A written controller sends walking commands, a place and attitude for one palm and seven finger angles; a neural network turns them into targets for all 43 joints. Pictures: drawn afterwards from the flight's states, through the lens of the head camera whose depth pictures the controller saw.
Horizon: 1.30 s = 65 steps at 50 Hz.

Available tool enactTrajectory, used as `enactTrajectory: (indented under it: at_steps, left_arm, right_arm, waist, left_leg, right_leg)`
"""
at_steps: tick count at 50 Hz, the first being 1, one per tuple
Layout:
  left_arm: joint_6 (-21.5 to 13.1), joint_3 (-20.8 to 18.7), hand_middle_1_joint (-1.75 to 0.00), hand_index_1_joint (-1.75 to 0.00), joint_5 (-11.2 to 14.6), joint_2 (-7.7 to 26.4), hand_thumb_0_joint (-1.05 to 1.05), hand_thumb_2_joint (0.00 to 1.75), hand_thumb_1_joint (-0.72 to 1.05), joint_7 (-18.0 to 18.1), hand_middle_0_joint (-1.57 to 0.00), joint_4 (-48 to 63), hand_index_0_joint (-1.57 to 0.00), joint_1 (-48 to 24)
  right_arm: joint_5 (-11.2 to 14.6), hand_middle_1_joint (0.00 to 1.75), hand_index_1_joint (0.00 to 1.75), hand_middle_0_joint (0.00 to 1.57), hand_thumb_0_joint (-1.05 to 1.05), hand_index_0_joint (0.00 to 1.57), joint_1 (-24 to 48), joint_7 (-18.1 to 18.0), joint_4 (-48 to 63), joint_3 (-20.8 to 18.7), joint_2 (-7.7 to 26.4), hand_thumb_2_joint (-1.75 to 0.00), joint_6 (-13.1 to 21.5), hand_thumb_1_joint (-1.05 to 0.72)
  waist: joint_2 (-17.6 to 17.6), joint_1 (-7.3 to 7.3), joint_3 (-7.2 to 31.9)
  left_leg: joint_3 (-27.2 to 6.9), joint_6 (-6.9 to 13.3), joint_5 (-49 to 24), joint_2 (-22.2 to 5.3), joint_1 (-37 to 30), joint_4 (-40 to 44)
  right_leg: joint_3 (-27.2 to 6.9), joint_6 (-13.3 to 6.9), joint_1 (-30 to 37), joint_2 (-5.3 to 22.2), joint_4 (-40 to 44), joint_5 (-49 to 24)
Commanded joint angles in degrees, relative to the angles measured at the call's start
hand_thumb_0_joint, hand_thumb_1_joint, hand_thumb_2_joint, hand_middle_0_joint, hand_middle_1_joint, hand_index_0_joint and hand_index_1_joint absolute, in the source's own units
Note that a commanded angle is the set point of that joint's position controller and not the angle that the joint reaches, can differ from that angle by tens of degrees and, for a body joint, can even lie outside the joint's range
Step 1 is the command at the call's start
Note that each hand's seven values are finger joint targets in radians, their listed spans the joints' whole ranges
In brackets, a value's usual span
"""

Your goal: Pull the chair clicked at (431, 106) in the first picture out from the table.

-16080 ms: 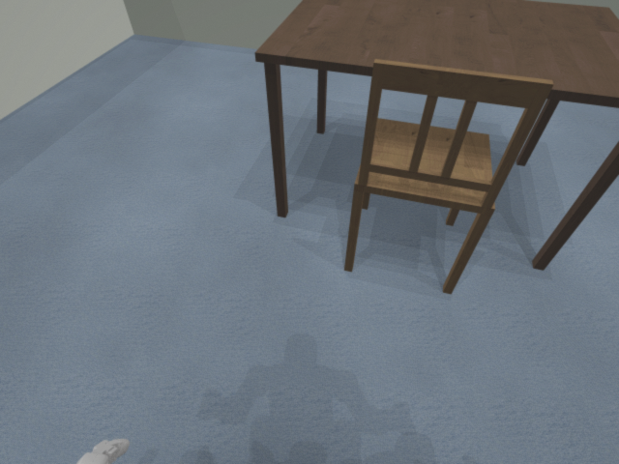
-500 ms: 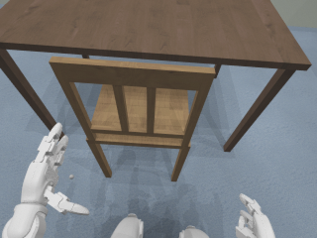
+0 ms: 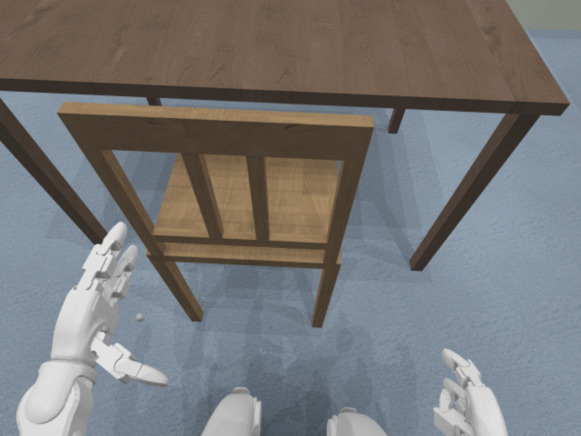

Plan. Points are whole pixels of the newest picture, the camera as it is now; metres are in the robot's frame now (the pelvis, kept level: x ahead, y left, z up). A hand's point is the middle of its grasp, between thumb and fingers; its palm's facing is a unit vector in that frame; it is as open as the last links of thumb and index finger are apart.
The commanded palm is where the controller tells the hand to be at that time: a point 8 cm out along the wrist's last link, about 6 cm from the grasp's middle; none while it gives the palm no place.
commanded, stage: aim the fingers beside a spindle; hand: left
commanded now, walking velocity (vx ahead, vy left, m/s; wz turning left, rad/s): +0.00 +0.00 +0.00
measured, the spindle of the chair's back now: (206, 198) +0.48 +0.17 -0.02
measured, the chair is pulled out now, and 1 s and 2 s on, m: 0.00 0.00 0.00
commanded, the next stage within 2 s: none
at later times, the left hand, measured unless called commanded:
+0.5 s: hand (164, 300) +0.29 +0.18 +0.02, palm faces -0.03 -1.00 -0.03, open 16.9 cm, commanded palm +0.27 +0.23 +0.02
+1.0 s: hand (192, 287) +0.31 +0.16 +0.00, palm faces -0.05 -1.00 -0.03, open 16.9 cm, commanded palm +0.30 +0.21 +0.00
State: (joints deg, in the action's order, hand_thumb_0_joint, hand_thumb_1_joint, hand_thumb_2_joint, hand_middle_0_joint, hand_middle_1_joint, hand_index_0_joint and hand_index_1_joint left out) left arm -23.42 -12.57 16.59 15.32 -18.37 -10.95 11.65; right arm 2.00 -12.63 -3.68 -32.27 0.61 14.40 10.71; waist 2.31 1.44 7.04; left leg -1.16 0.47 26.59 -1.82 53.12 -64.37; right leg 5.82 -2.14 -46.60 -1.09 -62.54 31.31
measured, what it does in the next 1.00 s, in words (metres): stands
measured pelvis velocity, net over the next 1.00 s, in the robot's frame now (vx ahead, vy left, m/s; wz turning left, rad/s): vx -0.01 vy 0.02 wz -0.02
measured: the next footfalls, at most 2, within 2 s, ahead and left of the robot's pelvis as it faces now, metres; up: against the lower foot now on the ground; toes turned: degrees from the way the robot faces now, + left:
none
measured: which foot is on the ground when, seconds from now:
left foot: down 0.00-1.00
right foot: down 0.00-1.00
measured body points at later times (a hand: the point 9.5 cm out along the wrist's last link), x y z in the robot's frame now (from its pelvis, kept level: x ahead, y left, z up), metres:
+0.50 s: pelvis +0.00 +0.01 -0.01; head +0.08 +0.01 +0.43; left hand +0.28 +0.24 +0.02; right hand +0.16 -0.24 -0.11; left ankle +0.04 +0.11 -0.66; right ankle -0.01 -0.10 -0.66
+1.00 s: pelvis -0.01 +0.02 -0.03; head +0.09 +0.02 +0.41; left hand +0.31 +0.21 +0.00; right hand +0.14 -0.23 -0.13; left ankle +0.04 +0.11 -0.66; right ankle -0.01 -0.10 -0.66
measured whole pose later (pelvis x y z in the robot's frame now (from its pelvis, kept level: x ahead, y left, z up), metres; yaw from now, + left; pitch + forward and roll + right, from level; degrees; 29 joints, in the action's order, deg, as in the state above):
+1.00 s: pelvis -0.01 +0.02 -0.03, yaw -1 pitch +20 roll -3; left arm -27.4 -4.0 9.3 11.0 -6.0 -19.5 -3.1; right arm 0.4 -11.8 -0.8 -32.2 0.5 13.9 3.8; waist 1.9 2.2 8.5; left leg 0.3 2.0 28.2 -1.3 63.2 -71.6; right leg 4.4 -0.9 -57.1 -0.2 -70.4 33.1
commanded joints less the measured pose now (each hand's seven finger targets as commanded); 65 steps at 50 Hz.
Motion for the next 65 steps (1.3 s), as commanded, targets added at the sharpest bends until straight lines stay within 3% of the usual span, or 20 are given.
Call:
enactTrajectory:
  at_steps: [1, 6, 11, 16, 19, 21, 24, 27, 30, 34, 35, 36, 40, 42, 46, 50, 52, 56, 61, 65]
  left_arm:
    - [-5.3, -6.7, -0.08, -0.08, 1.3, 10.3, 0.00, 0.30, -0.50, 1.3, -0.06, 10.5, -0.06, -5.8]
    - [-3.8, -5.0, -0.08, -0.08, 0.8, 8.2, 0.00, 0.30, -0.50, 1.1, -0.06, 5.9, -0.06, -6.3]
    - [-5.4, -3.0, -0.08, -0.08, 0.6, 7.6, 0.00, 0.30, -0.50, 1.6, -0.06, 10.9, -0.06, -8.3]
    - [-7.1, -3.6, -0.08, -0.08, -0.4, 8.1, 0.00, 0.30, -0.50, 3.8, -0.06, 8.5, -0.06, -10.5]
    - [-6.9, -1.2, -0.08, -0.08, -1.1, 5.6, 0.00, 0.30, -0.50, 4.5, -0.06, 6.5, -0.06, -11.6]
    - [-6.5, -1.2, -0.08, -0.08, -1.7, 6.2, 0.00, 0.30, -0.50, 4.9, -0.06, 5.6, -0.06, -12.7]
    - [-6.2, 2.9, -0.08, -0.08, -2.5, 3.4, 0.00, 0.30, -0.50, 5.2, -0.06, 6.9, -0.06, -18.1]
    - [-6.5, 2.0, -0.08, -0.08, -3.1, 4.6, 0.00, 0.30, -0.50, 6.6, -0.06, 7.6, -0.06, -19.9]
    - [-6.7, 2.5, -0.08, -0.08, -3.6, 3.7, 0.00, 0.30, -0.50, 8.4, -0.06, 8.3, -0.06, -17.7]
    - [-5.9, 3.2, -0.08, -0.08, -5.0, 2.8, 0.00, 0.30, -0.50, 10.4, -0.06, 5.3, -0.06, -17.0]
    - [-5.6, 4.7, -0.08, -0.08, -5.2, 1.3, 0.00, 0.30, -0.50, 10.6, -0.06, 4.5, -0.06, -18.7]
    - [-5.4, 2.6, -0.08, -0.08, -5.4, 3.1, 0.00, 0.30, -0.50, 11.1, -0.06, 2.7, -0.06, -18.0]
    - [-6.5, 4.2, -0.08, -0.08, -5.7, 1.8, 0.00, 0.30, -0.50, 11.4, -0.06, 4.5, -0.06, -20.5]
    - [-7.6, 6.2, -0.08, -0.08, -6.0, 0.8, 0.00, 0.30, -0.50, 11.5, -0.06, 6.7, -0.06, -23.1]
    - [-8.5, 6.0, -0.08, -0.08, -6.5, 1.8, 0.00, 0.30, -0.50, 12.4, -0.06, 5.1, -0.06, -27.2]
    - [-7.8, 7.1, -0.08, -0.08, -7.3, 0.4, 0.00, 0.30, -0.50, 12.9, -0.06, 0.6, -0.06, -28.8]
    - [-7.0, 5.9, -0.08, -0.08, -7.7, 1.0, 0.00, 0.30, -0.50, 13.4, -0.06, -3.1, -0.06, -29.4]
    - [-7.0, 4.4, -0.08, -0.08, -7.8, 2.2, 0.00, 0.30, -0.50, 14.2, -0.06, -3.1, -0.06, -32.6]
    - [-8.3, 1.1, -0.08, -0.08, -7.1, 5.2, 0.00, 0.30, -0.50, 14.7, -0.06, 1.4, -0.06, -29.2]
    - [-7.4, 4.0, -0.08, -0.08, -6.7, 2.4, 0.00, 0.30, -0.50, 13.4, -0.06, -0.7, -0.06, -27.6]
  right_arm:
    - [-0.3, 0.30, 0.30, 0.20, 0.00, 0.20, 1.2, -0.1, 6.9, -3.3, 7.3, -0.90, 2.7, -0.90]
    - [-0.1, 0.30, 0.30, 0.20, 0.00, 0.20, 1.2, 0.2, 7.1, -3.5, 7.7, -0.90, 1.6, -0.90]
    - [-0.4, 0.30, 0.30, 0.20, 0.00, 0.20, 0.9, 0.5, 7.7, -3.7, 7.7, -0.90, 1.9, -0.90]
    - [-0.7, 0.30, 0.30, 0.20, 0.00, 0.20, 0.8, 0.6, 6.6, -3.7, 7.9, -0.90, 1.5, -0.90]
    - [-0.8, 0.30, 0.30, 0.20, 0.00, 0.20, 1.1, 1.0, 6.9, -3.5, 7.8, -0.90, 1.0, -0.90]
    - [-0.9, 0.30, 0.30, 0.20, 0.00, 0.20, 1.0, 1.0, 7.1, -3.5, 8.2, -0.90, 0.5, -0.90]
    - [-0.9, 0.30, 0.30, 0.20, 0.00, 0.20, 1.1, 1.1, 7.3, -3.4, 8.1, -0.90, 0.1, -0.90]
    - [-1.1, 0.30, 0.30, 0.20, 0.00, 0.20, 0.9, 1.0, 7.3, -3.5, 8.2, -0.90, -0.3, -0.90]
    - [-1.3, 0.30, 0.30, 0.20, 0.00, 0.20, 1.0, 1.5, 7.8, -3.6, 7.9, -0.90, -0.8, -0.90]
    - [-1.4, 0.30, 0.30, 0.20, 0.00, 0.20, 1.1, 2.3, 8.1, -3.4, 7.8, -0.90, -2.5, -0.90]
    - [-1.5, 0.30, 0.30, 0.20, 0.00, 0.20, 1.3, 2.4, 8.1, -3.3, 7.7, -0.90, -2.8, -0.90]
    - [-1.5, 0.30, 0.30, 0.20, 0.00, 0.20, 0.9, 2.4, 7.9, -3.4, 7.9, -0.90, -3.2, -0.90]
    - [-1.4, 0.30, 0.30, 0.20, 0.00, 0.20, 1.3, 2.6, 8.6, -3.4, 7.7, -0.90, -4.2, -0.90]
    - [-1.5, 0.30, 0.30, 0.20, 0.00, 0.20, 1.2, 2.7, 8.5, -3.4, 7.6, -0.90, -4.2, -0.90]
    - [-1.8, 0.30, 0.30, 0.20, 0.00, 0.20, 0.8, 2.3, 7.1, -3.4, 7.9, -0.90, -4.4, -0.90]
    - [-1.7, 0.30, 0.30, 0.20, 0.00, 0.20, 0.8, 2.6, 6.7, -3.3, 7.9, -0.90, -5.0, -0.90]
    - [-1.8, 0.30, 0.30, 0.20, 0.00, 0.20, 0.7, 2.6, 6.5, -3.4, 8.2, -0.90, -5.7, -0.90]
    - [-1.8, 0.30, 0.30, 0.20, 0.00, 0.20, 0.3, 2.8, 6.8, -3.4, 8.1, -0.90, -6.5, -0.90]
    - [-1.9, 0.30, 0.30, 0.20, 0.00, 0.20, 0.0, 3.1, 7.7, -3.5, 7.6, -0.90, -7.2, -0.90]
    - [-1.5, 0.30, 0.30, 0.20, 0.00, 0.20, -0.1, 3.2, 7.2, -3.5, 7.5, -0.90, -7.8, -0.90]
  waist:
    - [0.5, 0.14, 15.6]
    - [-1.3, 0.48, 14.4]
    - [1.2, 0.34, 19.0]
    - [-0.7, 1.05, 16.0]
    - [0.3, 1.14, 15.7]
    - [-0.8, 1.14, 16.5]
    - [1.5, 1.86, 17.9]
    - [0.9, 1.51, 20.0]
    - [1.0, 0.56, 22.0]
    - [0.2, 0.59, 19.8]
    - [-0.8, 1.37, 18.8]
    - [-2.4, 1.14, 17.9]
    - [-0.7, 1.08, 19.7]
    - [1.7, 1.47, 21.4]
    - [-0.1, 2.81, 20.4]
    - [1.1, 2.59, 19.6]
    - [-1.2, 2.66, 19.4]
    - [0.1, 1.94, 23.1]
    - [1.1, 0.23, 29.0]
    - [-0.8, 1.88, 24.1]
  left_leg:
    - [-0.4, 1.5, -14.4, 1.1, -11.6, 6.6]
    - [0.0, 1.6, -13.2, 1.3, -9.2, 6.3]
    - [-0.2, 1.8, -16.5, 1.1, -12.5, 6.0]
    - [-0.6, 1.5, -13.5, 0.8, -10.2, 5.4]
    - [-0.8, 1.4, -11.3, 1.0, -10.0, 5.5]
    - [-0.9, 1.5, -11.2, 0.8, -9.6, 5.2]
    - [-1.5, 1.3, -10.7, 0.7, -11.6, 5.3]
    - [-2.1, 1.3, -11.0, 0.5, -12.3, 5.0]
    - [-2.0, 1.0, -13.6, 0.5, -13.5, 5.0]
    - [-2.3, 0.7, -12.3, 0.4, -11.6, 5.0]
    - [-2.1, 0.9, -10.7, 0.5, -10.5, 4.6]
    - [-2.1, 1.0, -10.0, 0.5, -8.9, 4.4]
    - [-1.9, 0.9, -9.8, 0.6, -9.5, 4.0]
    - [-2.3, 0.9, -11.1, 0.5, -11.4, 3.6]
    - [-2.8, 1.1, -9.3, 0.2, -10.2, 2.6]
    - [-2.9, 0.8, -6.9, 0.5, -8.8, 2.5]
    - [-2.6, 1.0, -6.0, 0.7, -6.8, 1.9]
    - [-2.2, 1.0, -8.4, 0.8, -7.1, 1.0]
    - [-1.4, 0.9, -15.4, 0.7, -9.7, 0.6]
    - [-1.0, 1.1, -13.5, 0.6, -7.6, 0.9]
  right_leg:
    - [-5.0, 1.6, 6.1, 0.5, 10.0, -17.0]
    - [-5.5, 1.8, 5.7, 0.7, 9.9, -16.9]
    - [-4.9, 1.7, 5.9, 0.7, 8.3, -20.2]
    - [-4.3, 1.6, 2.1, 0.5, 7.7, -15.9]
    - [-3.9, 1.4, 0.1, 0.6, 7.2, -13.3]
    - [-3.9, 1.3, -0.3, 0.5, 6.8, -13.1]
    - [-3.3, 1.1, -2.3, 0.5, 6.1, -11.8]
    - [-3.1, 1.0, -2.8, 0.4, 5.4, -11.3]
    - [-2.8, 0.9, -2.2, 0.5, 4.6, -13.3]
    - [-2.3, 0.8, -3.9, 0.4, 3.8, -12.1]
    - [-2.4, 1.0, -4.6, 0.3, 4.0, -11.1]
    - [-2.6, 0.9, -4.3, 0.2, 4.1, -10.7]
    - [-2.8, 0.7, -4.5, 0.3, 3.5, -10.5]
    - [-2.7, 0.6, -5.4, 0.3, 2.9, -10.8]
    - [-2.8, 0.8, -7.7, 0.1, 2.8, -9.1]
    - [-2.7, 0.5, -9.2, 0.2, 2.2, -7.3]
    - [-2.9, 0.7, -9.0, 0.2, 2.2, -7.0]
    - [-3.3, 0.5, -7.5, 0.2, 1.3, -9.3]
    - [-4.0, 0.6, -2.2, 0.2, 0.5, -16.7]
    - [-4.0, 1.0, -3.0, 0.1, 1.7, -16.3]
